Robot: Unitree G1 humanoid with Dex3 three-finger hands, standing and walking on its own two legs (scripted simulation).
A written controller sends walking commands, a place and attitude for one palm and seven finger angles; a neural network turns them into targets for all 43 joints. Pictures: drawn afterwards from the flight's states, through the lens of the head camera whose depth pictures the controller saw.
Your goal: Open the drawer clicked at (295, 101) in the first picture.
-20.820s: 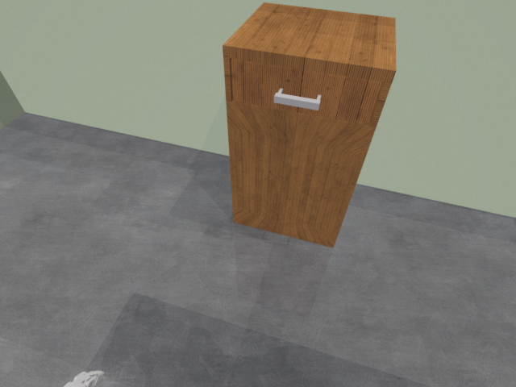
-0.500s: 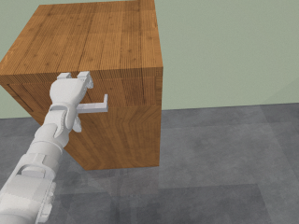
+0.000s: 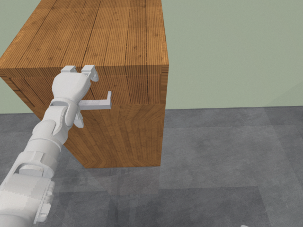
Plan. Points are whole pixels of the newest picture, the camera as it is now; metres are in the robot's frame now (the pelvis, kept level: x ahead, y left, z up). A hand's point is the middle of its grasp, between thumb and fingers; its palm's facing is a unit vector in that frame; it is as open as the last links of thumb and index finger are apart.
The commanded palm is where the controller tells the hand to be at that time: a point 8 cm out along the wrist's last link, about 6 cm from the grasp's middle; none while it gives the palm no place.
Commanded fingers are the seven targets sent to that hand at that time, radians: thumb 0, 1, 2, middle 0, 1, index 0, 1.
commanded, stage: lower the fingers behind the handle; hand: left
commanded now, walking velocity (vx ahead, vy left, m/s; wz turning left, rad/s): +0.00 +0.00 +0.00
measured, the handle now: (90, 99) +0.49 +0.21 +0.01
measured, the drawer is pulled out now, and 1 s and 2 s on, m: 0.00 0.00 0.00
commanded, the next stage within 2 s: lift the fingers back up to retry in 1.64 s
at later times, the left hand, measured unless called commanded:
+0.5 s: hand (72, 112) +0.43 +0.24 +0.03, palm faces -0.10 +0.00 -0.99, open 13.9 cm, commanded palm +0.43 +0.24 +0.09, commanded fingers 0.00 -0.50 0.30 -0.30 -1.20 -0.30 -1.20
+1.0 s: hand (78, 110) +0.44 +0.23 +0.02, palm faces -0.10 +0.03 -0.99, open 13.8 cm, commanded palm +0.43 +0.23 +0.06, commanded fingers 0.00 -0.50 0.30 -0.30 -1.20 -0.30 -1.20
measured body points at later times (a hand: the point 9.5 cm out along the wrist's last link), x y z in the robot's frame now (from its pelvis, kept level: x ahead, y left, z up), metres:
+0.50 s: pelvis -0.01 -0.01 +0.00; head +0.07 -0.01 +0.44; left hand +0.43 +0.24 +0.08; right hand +0.03 -0.29 -0.13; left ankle -0.02 +0.10 -0.71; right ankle -0.01 -0.11 -0.71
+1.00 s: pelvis -0.02 +0.00 -0.01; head +0.06 +0.00 +0.43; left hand +0.44 +0.23 +0.07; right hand +0.03 -0.26 -0.14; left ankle -0.02 +0.10 -0.71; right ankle -0.01 -0.11 -0.71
